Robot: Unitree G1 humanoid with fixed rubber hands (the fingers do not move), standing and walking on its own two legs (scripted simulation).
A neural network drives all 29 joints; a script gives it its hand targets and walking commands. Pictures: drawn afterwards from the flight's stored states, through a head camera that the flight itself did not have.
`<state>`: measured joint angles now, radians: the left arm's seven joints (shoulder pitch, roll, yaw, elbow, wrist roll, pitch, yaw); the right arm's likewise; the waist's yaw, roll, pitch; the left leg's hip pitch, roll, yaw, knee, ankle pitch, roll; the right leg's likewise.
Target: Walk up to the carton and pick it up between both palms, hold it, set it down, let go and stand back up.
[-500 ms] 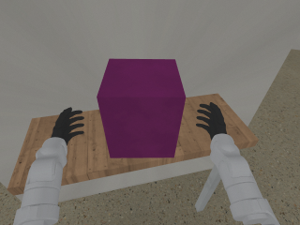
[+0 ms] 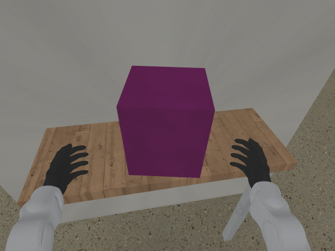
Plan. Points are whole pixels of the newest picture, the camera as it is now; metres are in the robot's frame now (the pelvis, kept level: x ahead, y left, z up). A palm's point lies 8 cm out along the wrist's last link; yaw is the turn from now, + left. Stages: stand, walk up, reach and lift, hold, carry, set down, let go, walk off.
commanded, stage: set down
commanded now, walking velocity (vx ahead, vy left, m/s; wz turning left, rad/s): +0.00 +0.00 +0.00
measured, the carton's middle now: (166, 122) +0.43 -0.01 +0.09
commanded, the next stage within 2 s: none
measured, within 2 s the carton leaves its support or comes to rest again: neither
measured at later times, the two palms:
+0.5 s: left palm (51, 200) +0.20 +0.24 +0.08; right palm (260, 197) +0.19 -0.20 +0.08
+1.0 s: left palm (59, 207) +0.21 +0.24 +0.04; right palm (259, 200) +0.20 -0.21 +0.05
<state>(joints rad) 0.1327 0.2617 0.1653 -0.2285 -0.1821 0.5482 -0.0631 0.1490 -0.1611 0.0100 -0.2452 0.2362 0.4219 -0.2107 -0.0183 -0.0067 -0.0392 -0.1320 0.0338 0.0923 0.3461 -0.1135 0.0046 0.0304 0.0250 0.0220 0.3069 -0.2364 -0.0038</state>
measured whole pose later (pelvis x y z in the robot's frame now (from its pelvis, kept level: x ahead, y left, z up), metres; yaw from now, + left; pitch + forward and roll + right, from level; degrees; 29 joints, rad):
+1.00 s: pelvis +0.03 -0.01 +0.00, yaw +0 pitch -4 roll +1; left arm 0.38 0.29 0.16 -0.22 -0.15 0.37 -0.10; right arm 0.44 -0.16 0.01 -0.36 0.24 0.36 -0.12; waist 0.00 -0.01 0.05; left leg -0.13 0.03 0.09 0.33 -0.14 0.00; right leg 0.03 0.03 0.02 0.31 -0.27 -0.02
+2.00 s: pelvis +0.01 -0.01 +0.00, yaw +0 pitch -4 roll +0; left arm 0.22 0.27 0.10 0.08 -0.12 0.21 -0.13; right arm 0.27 -0.21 -0.04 0.26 0.12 0.15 0.02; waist 0.04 0.07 0.05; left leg -0.14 0.03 0.09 0.32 -0.12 0.00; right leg 0.01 0.03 0.02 0.31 -0.25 -0.02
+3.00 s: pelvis -0.03 -0.01 -0.01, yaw +2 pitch +0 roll +0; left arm 0.14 0.26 0.08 0.23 0.00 -0.13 -0.08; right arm 0.25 -0.35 -0.04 0.63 0.06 0.00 0.07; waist 0.03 0.02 0.02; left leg -0.22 0.02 0.05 0.48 -0.27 0.00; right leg -0.21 0.02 -0.02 0.48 -0.27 -0.02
